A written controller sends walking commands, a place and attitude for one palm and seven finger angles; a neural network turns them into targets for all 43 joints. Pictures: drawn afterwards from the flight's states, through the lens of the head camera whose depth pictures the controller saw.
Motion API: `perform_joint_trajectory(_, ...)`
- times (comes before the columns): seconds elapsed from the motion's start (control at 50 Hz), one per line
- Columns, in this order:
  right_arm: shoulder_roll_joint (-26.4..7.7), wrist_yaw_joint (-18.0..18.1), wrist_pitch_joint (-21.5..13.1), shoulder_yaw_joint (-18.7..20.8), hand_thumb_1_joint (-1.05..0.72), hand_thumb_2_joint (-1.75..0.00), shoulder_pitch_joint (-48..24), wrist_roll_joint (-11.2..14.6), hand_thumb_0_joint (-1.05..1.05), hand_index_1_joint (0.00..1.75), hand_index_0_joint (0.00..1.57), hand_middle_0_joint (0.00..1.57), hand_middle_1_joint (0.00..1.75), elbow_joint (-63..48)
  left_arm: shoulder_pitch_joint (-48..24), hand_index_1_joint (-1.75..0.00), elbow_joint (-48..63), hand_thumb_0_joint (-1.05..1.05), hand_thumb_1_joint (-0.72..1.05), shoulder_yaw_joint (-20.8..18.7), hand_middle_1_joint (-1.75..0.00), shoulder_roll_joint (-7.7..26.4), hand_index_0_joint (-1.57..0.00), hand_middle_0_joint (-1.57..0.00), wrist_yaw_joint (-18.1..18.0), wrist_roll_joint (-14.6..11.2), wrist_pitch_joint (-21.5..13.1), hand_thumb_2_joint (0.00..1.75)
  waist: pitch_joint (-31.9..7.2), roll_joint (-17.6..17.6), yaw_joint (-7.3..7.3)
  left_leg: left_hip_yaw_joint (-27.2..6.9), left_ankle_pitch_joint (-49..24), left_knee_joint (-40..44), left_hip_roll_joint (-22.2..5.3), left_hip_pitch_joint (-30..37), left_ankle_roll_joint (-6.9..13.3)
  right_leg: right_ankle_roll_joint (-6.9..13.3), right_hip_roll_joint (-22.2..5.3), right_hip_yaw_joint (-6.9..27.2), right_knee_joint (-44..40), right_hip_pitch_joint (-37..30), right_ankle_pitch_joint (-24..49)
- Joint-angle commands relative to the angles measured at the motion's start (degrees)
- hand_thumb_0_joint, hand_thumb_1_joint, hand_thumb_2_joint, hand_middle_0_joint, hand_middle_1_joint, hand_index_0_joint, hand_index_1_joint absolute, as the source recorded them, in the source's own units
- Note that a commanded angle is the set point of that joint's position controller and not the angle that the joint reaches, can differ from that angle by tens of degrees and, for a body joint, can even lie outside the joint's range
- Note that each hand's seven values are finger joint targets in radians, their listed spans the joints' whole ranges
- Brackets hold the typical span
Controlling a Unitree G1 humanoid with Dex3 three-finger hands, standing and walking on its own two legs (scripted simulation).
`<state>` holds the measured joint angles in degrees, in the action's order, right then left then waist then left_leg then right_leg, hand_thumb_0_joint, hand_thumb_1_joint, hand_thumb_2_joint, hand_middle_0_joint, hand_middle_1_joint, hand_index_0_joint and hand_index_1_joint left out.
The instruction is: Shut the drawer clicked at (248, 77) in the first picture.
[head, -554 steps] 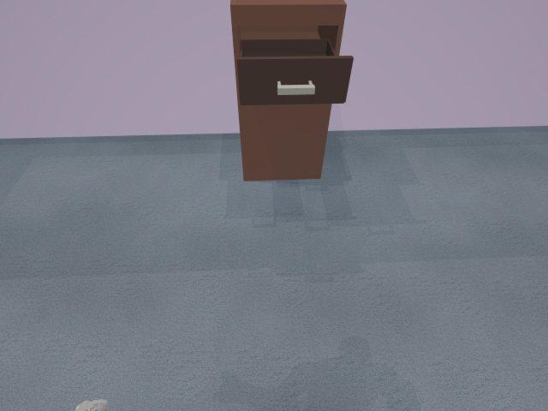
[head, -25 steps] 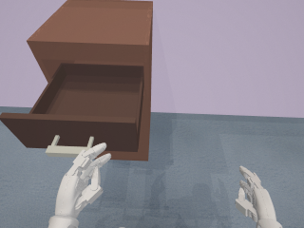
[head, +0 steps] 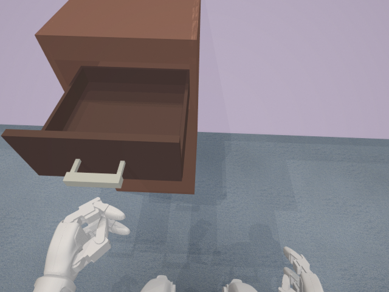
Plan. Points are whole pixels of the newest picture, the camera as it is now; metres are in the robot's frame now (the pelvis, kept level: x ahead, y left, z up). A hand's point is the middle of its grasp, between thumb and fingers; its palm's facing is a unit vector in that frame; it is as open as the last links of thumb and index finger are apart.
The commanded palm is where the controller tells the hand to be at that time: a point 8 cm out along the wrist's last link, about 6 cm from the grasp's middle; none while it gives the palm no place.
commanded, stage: raise the hand and make a fist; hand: left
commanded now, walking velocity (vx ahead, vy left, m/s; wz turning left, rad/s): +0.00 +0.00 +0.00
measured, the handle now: (96, 172) +0.37 +0.25 +0.01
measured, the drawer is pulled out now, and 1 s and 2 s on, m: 0.29 0.29 0.29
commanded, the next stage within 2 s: bring the fist close to the handle in 1.06 s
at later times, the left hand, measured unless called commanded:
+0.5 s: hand (82, 239) +0.19 +0.19 +0.09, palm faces +0.04 -1.00 -0.06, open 3.2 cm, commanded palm +0.15 +0.25 +0.10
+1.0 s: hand (75, 241) +0.19 +0.19 +0.11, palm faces +0.04 -1.00 -0.08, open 3.3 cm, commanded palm +0.15 +0.25 +0.11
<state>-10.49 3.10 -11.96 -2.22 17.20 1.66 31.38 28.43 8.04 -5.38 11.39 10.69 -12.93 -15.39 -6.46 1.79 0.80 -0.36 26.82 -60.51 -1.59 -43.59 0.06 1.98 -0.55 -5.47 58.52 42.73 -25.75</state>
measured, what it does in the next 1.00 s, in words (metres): stands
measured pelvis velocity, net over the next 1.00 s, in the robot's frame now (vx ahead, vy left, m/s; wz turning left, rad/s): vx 0.03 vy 0.01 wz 0.01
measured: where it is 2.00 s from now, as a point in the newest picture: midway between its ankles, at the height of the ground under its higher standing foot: outside the picture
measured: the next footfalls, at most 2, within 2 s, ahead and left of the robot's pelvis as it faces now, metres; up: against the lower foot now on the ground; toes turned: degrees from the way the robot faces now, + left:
none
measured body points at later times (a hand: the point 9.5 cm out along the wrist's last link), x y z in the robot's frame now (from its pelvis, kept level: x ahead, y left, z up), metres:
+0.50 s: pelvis +0.03 +0.02 +0.02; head +0.05 +0.02 +0.47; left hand +0.19 +0.24 +0.10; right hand +0.24 -0.19 -0.03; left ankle +0.03 +0.12 -0.67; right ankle +0.04 -0.10 -0.67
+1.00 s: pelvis +0.03 +0.01 +0.02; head +0.04 +0.01 +0.47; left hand +0.18 +0.25 +0.11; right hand +0.22 -0.22 -0.03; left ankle +0.03 +0.12 -0.67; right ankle +0.04 -0.10 -0.67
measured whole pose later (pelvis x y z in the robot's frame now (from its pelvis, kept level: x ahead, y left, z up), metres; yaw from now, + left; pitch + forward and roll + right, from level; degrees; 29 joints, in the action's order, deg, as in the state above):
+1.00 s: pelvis +0.03 +0.01 +0.02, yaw +1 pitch +6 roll -2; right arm -13.0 2.8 -15.6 -0.7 14.8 2.7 31.0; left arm 37.8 16.4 -8.8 13.1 13.2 -14.7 -16.0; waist -6.0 2.0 -0.9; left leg -0.7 26.2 -52.8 -0.9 -32.6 0.6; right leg 1.1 -0.7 -5.7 50.0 31.1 -24.9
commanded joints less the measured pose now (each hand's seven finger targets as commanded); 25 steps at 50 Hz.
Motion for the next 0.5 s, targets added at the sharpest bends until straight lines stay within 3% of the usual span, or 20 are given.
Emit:
perform_joint_trajectory(0.0, -7.98, 0.50, -5.14, 4.56, -0.90, -0.90, -9.44, -0.05, 0.00, 0.30, 0.20, 0.20, 0.30, -10.90, 2.79, -1.23, 13.75, 0.00, 0.90, -5.21, -1.23, 6.05, -1.06, -1.06, -2.29, -0.60, -7.82, 0.90, -6.01, -2.13, -1.59, -1.45, -4.57, 10.61, 1.81, 2.31, 1.59, -0.75, -0.01, 4.09, -13.16, -7.53, -4.39)
perform_joint_trajectory(0.04, -8.55, 0.23, -6.03, 4.73, -0.90, -0.90, -8.32, 0.05, 0.00, 0.30, 0.20, 0.20, 0.30, -10.70, 3.64, -1.27, 14.63, 0.00, 0.90, -3.31, -1.27, 4.87, -1.10, -1.10, -1.49, -0.48, -9.61, 0.90, -6.17, 0.38, -1.09, -1.32, -4.22, 11.08, 1.88, 3.85, 1.50, -0.59, 0.10, 3.59, -12.86, -6.67, -4.02)
perform_joint_trajectory(0.12, -9.43, 0.32, -6.69, 5.01, -0.90, -0.90, -7.62, 0.30, 0.00, 0.30, 0.20, 0.20, 0.30, -10.67, 3.76, -1.36, 14.99, 0.00, 0.90, -3.05, -1.36, 5.26, -1.18, -1.18, -0.32, -1.03, -10.07, 0.90, -5.57, -0.76, -0.29, -1.72, -4.21, 11.78, 1.87, 5.18, 1.62, -0.72, 0.28, 2.87, -13.14, -6.48, -2.65)
perform_joint_trajectory(0.14, -9.47, 0.44, -6.66, 5.15, -0.90, -0.90, -7.42, 0.35, 0.00, 0.30, 0.20, 0.20, 0.30, -10.43, 3.98, -1.38, 14.82, 0.00, 0.90, -4.81, -1.38, 6.77, -1.20, -1.20, -0.27, -1.04, -9.85, 0.90, -5.83, 0.49, -0.85, -1.64, -4.62, 12.07, 1.93, 5.40, 1.50, -0.58, 0.18, 2.93, -13.17, -7.24, -1.95)
perform_joint_trajectory(0.22, -9.14, 0.38, -6.52, 5.15, -0.90, -0.90, -7.21, 0.43, 0.00, 0.30, 0.20, 0.20, 0.30, -10.75, 5.97, -1.47, 16.75, 0.00, 0.90, -4.84, -1.47, 5.85, -1.28, -1.28, -0.21, -1.26, -8.91, 0.90, -7.60, 1.48, -1.51, -1.96, -9.77, 13.11, 1.71, 8.91, 1.37, -0.43, 0.68, 1.23, -11.90, -9.43, 5.24)
perform_joint_trajectory(0.28, -9.07, 0.03, -6.30, 4.89, -0.90, -0.90, -7.18, 0.38, 0.00, 0.30, 0.20, 0.20, 0.30, -11.23, 6.27, -1.53, 18.73, 0.00, 0.90, -3.13, -1.53, 5.05, -1.34, -1.34, 0.13, -1.04, -7.80, 0.90, -7.33, 2.30, -1.13, -1.96, -12.79, 13.44, 1.56, 10.65, 1.35, -0.56, 0.69, 0.75, -11.93, -10.27, 9.21)
perform_joint_trajectory(0.3, -9.02, 0.01, -6.03, 4.90, -0.90, -0.90, -7.19, 0.25, 0.00, 0.30, 0.20, 0.20, 0.30, -10.95, 6.62, -1.56, 18.29, 0.00, 0.90, -3.62, -1.56, 5.34, -1.36, -1.36, 0.03, -0.77, -7.18, 0.90, -7.20, 0.95, -0.96, -2.25, -13.99, 13.47, 1.40, 11.12, 1.46, -0.59, 0.90, 0.49, -11.90, -10.52, 10.60)
perform_joint_trajectory(0.4, -8.61, -0.22, -4.83, 4.72, -0.90, -0.90, -8.40, 0.36, 0.00, 0.30, 0.20, 0.20, 0.30, -11.46, 9.59, -1.60, 19.00, 0.00, 0.90, -5.10, -1.60, 6.20, -1.40, -1.40, 0.65, -0.50, -4.88, 0.90, -5.83, -0.36, -1.71, -2.34, -16.19, 14.29, 1.30, 11.87, 1.39, -0.63, 1.06, 0.14, -12.62, -12.32, 13.32)
perform_joint_trajectory(0.48, -8.08, -0.38, -4.52, 4.32, -0.90, -0.90, -8.33, 0.59, 0.00, 0.30, 0.20, 0.20, 0.30, -11.81, 10.37, -1.60, 21.74, 0.00, 0.90, -5.91, -1.60, 6.30, -1.40, -1.40, 1.69, -1.41, -4.25, 0.90, -5.94, 1.62, -1.88, -2.19, -17.14, 14.74, 1.24, 13.03, 1.05, -0.64, 1.04, -0.04, -13.16, -13.16, 14.19)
